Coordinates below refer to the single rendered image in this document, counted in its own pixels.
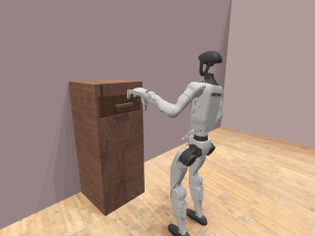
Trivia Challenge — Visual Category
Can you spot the robot left upper arm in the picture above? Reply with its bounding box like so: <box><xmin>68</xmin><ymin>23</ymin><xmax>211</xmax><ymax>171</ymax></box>
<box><xmin>166</xmin><ymin>82</ymin><xmax>206</xmax><ymax>118</ymax></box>

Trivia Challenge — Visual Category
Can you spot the right robot thigh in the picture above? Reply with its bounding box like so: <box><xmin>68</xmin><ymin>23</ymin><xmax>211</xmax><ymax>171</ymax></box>
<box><xmin>189</xmin><ymin>143</ymin><xmax>216</xmax><ymax>187</ymax></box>

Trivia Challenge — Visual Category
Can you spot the robot left forearm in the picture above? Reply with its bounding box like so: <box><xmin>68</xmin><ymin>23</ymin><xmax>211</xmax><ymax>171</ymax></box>
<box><xmin>143</xmin><ymin>90</ymin><xmax>175</xmax><ymax>114</ymax></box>

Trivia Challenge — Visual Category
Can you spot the cabinet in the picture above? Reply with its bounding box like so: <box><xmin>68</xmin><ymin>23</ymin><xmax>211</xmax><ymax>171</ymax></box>
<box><xmin>68</xmin><ymin>79</ymin><xmax>145</xmax><ymax>216</ymax></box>

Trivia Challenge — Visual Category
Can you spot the robot left hand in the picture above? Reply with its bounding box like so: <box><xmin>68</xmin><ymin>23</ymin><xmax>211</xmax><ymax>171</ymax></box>
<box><xmin>127</xmin><ymin>88</ymin><xmax>148</xmax><ymax>111</ymax></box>

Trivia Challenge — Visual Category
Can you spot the robot left shin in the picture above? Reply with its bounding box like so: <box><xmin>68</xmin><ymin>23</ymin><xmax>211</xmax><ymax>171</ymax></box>
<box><xmin>170</xmin><ymin>189</ymin><xmax>187</xmax><ymax>235</ymax></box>

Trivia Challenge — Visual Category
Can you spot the drawer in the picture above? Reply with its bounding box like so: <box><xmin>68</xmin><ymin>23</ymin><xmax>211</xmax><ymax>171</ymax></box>
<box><xmin>97</xmin><ymin>93</ymin><xmax>141</xmax><ymax>118</ymax></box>

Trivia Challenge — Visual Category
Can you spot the handle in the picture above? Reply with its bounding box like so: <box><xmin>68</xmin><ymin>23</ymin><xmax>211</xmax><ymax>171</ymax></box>
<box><xmin>114</xmin><ymin>102</ymin><xmax>134</xmax><ymax>108</ymax></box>

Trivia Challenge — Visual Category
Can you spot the robot right upper arm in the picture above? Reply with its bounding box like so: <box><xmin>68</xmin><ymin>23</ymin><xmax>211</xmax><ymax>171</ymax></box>
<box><xmin>216</xmin><ymin>87</ymin><xmax>223</xmax><ymax>122</ymax></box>

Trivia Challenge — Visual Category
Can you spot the robot right hand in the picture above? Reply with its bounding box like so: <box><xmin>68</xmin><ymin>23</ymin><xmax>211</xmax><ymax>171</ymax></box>
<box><xmin>181</xmin><ymin>129</ymin><xmax>195</xmax><ymax>147</ymax></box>

